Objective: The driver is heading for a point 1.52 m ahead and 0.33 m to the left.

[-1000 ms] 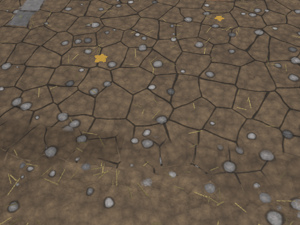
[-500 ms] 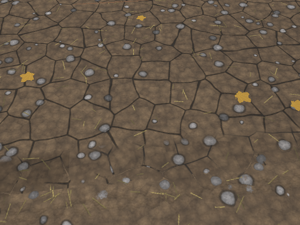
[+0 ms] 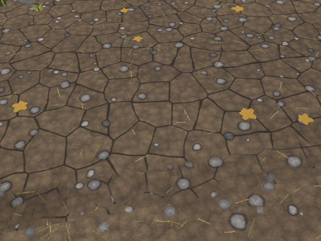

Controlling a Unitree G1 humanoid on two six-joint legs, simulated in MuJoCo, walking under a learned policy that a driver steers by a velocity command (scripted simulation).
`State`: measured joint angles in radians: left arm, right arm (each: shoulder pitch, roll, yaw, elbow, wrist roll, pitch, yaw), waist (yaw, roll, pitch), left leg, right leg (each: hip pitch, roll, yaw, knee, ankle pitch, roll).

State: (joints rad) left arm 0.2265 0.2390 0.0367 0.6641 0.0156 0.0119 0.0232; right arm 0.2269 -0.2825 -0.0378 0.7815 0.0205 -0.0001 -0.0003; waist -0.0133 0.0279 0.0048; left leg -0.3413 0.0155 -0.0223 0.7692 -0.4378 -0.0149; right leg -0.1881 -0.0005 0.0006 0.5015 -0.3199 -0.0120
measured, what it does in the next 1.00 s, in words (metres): walks ahead, turning left: left foot, then right foot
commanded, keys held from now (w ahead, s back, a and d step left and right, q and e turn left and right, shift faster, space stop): w+q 0.62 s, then w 0.16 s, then w+e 0.22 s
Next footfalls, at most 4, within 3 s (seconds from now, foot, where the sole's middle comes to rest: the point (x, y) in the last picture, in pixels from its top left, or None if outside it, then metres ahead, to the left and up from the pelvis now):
0.28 left None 0.15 0.17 -0.77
0.80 right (145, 237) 0.54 0.11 -0.77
1.24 left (75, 207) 0.68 0.42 -0.77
1.74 right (131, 150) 0.98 0.19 -0.77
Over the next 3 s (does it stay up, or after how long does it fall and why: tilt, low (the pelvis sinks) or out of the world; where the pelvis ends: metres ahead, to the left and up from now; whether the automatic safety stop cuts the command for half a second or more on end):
stays up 1.43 0.26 -0.01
